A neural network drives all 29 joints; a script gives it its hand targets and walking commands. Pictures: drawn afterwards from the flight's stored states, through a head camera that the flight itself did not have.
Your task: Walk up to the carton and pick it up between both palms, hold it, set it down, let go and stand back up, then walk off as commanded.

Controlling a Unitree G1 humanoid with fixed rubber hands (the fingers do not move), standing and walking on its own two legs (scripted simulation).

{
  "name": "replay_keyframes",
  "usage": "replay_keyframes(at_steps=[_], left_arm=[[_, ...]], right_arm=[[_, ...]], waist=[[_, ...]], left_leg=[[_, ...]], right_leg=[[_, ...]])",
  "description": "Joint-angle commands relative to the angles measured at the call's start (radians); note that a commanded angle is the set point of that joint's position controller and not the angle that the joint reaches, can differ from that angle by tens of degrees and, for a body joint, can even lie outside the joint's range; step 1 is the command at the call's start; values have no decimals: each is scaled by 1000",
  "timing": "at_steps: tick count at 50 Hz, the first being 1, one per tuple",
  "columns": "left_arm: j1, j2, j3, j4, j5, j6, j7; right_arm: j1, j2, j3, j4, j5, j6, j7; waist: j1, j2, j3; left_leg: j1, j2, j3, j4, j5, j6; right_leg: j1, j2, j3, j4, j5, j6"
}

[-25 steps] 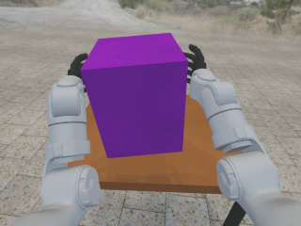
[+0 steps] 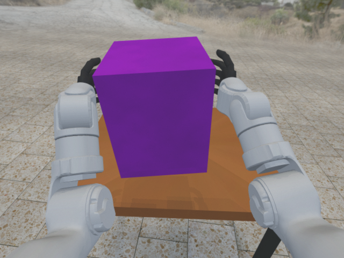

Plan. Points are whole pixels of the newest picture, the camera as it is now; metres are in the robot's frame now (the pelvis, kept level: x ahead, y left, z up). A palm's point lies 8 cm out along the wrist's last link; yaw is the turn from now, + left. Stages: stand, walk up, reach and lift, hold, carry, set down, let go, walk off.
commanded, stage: hold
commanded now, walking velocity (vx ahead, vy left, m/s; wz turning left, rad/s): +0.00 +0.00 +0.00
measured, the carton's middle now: (159, 105) +0.39 +0.01 +0.25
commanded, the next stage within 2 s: none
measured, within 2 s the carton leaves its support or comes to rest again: neither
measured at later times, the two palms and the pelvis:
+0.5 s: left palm (89, 93) +0.36 +0.16 +0.30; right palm (228, 86) +0.35 -0.13 +0.32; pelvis +0.00 +0.00 +0.00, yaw +0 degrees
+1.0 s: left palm (86, 93) +0.36 +0.16 +0.30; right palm (226, 85) +0.35 -0.13 +0.32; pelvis +0.00 +0.00 +0.00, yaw +0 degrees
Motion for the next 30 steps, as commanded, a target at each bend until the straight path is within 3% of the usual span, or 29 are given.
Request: replay_keyframes(at_steps=[1,2,3,4,9,10,12,13,14,15,16,17,19,20,21,22,23,24,25,28,29,30], left_arm=[[-668,-549,-381,-161,-223,-79,-123],[-695,-566,-404,-144,-219,-77,-125],[-681,-555,-387,-155,-211,-77,-127],[-711,-555,-404,-178,-219,-75,-128],[-646,-502,-325,-83,-175,-66,-126],[-688,-530,-359,-109,-188,-72,-128],[-706,-511,-330,-117,-201,-84,-126],[-667,-540,-373,-106,-217,-85,-125],[-731,-544,-376,-133,-234,-99,-122],[-719,-533,-374,-114,-236,-100,-120],[-676,-532,-367,-132,-223,-99,-120],[-649,-534,-376,-166,-227,-93,-122],[-635,-523,-353,-136,-216,-77,-130],[-640,-517,-372,-144,-214,-79,-129],[-625,-495,-314,-76,-181,-71,-138],[-646,-508,-339,-86,-199,-69,-144],[-689,-513,-359,-95,-203,-74,-142],[-688,-516,-357,-78,-206,-79,-142],[-723,-520,-383,-146,-234,-93,-133],[-697,-485,-329,-134,-194,-89,-121],[-672,-498,-334,-104,-194,-86,-132],[-661,-500,-324,-112,-186,-76,-133]], right_arm=[[-641,574,239,-262,170,-30,160],[-670,546,218,-223,164,-39,161],[-651,557,226,-271,163,-36,165],[-645,546,210,-237,160,-31,170],[-662,559,241,-223,151,-30,185],[-654,556,224,-184,146,-27,184],[-728,595,260,-296,161,-46,187],[-708,580,234,-301,163,-47,177],[-710,597,232,-327,167,-53,176],[-700,600,227,-284,157,-48,170],[-675,598,240,-321,172,-47,163],[-634,595,268,-301,180,-39,156],[-679,591,273,-344,177,-35,145],[-627,581,255,-276,174,-25,142],[-672,572,254,-279,160,-29,148],[-676,563,208,-278,138,-31,152],[-670,559,187,-235,120,-24,161],[-678,568,190,-249,130,-28,162],[-661,584,197,-265,125,-32,167],[-657,600,231,-249,144,-28,168],[-654,591,225,-257,147,-29,153],[-674,595,273,-290,167,-29,157]], waist=[[-22,128,-289],[-36,141,-257],[-23,140,-261],[-31,156,-253],[25,84,-192],[-11,103,-207],[30,52,-269],[6,63,-279],[-18,78,-336],[-20,69,-298],[-14,82,-317],[-19,54,-330],[-4,43,-312],[-29,61,-270],[4,76,-237],[-10,64,-231],[-24,93,-225],[-17,102,-231],[-23,118,-274],[16,94,-282],[-7,73,-247],[21,71,-277]], left_leg=[[-108,-102,78,-43,220,-3],[-118,-102,83,-41,209,-15],[-116,-105,84,-47,193,-12],[-156,-95,72,-62,179,-7],[-189,-92,73,-77,136,8],[-186,-90,69,-81,119,8],[-176,-99,82,-75,145,16],[-143,-104,86,-53,181,6],[-129,-106,88,-48,176,13],[-128,-112,85,-48,180,12],[-101,-114,84,-31,227,7],[-67,-117,81,-22,283,1],[-87,-126,83,-27,253,14],[-106,-111,75,-33,202,3],[-134,-120,92,-55,127,14],[-157,-110,91,-74,85,24],[-198,-98,85,-88,18,27],[-226,-96,85,-93,17,34],[-212,-95,84,-85,73,22],[-132,-114,89,-52,165,17],[-121,-117,89,-44,182,13],[-103,-118,89,-41,213,14]], right_leg=[[243,93,23,15,170,42],[221,92,21,17,148,40],[231,87,25,9,136,41],[238,94,23,25,132,37],[270,84,37,18,128,37],[265,92,31,24,108,34],[258,95,24,28,120,46],[216,90,34,2,132,41],[229,95,23,19,147,47],[225,82,37,15,159,46],[231,84,36,7,207,49],[258,86,40,12,267,53],[256,84,37,12,244,60],[239,84,36,4,187,57],[227,73,39,-6,121,59],[200,72,40,-2,65,51],[214,73,38,12,31,49],[237,77,35,24,32,52],[253,81,35,35,94,56],[217,73,32,11,122,51],[209,69,42,3,149,54],[243,80,33,10,170,56]])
